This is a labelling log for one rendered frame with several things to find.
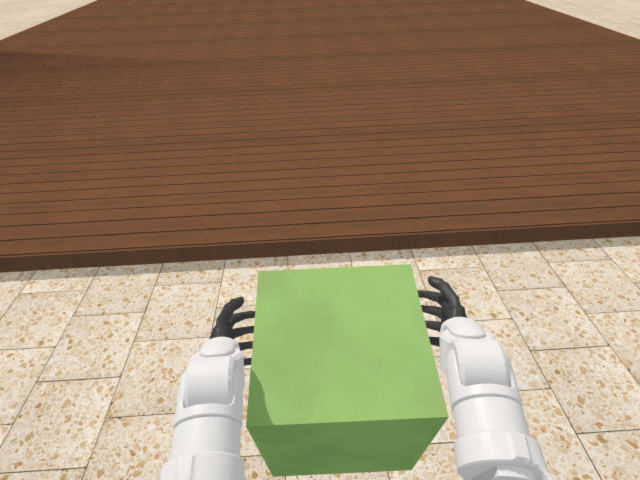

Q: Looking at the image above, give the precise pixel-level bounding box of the robot right forearm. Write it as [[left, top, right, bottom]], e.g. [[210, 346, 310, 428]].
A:
[[439, 317, 553, 480]]

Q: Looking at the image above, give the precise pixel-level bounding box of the robot right hand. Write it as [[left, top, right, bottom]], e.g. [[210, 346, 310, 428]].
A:
[[417, 276, 467, 347]]

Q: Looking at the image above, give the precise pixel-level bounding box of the robot left hand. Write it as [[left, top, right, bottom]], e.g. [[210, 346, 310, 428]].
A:
[[209, 297, 255, 366]]

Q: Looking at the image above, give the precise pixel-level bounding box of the carton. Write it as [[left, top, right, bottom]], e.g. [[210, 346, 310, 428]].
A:
[[246, 264, 449, 477]]

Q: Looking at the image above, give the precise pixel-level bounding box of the robot left forearm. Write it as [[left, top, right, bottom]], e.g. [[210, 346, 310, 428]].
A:
[[160, 337, 245, 480]]

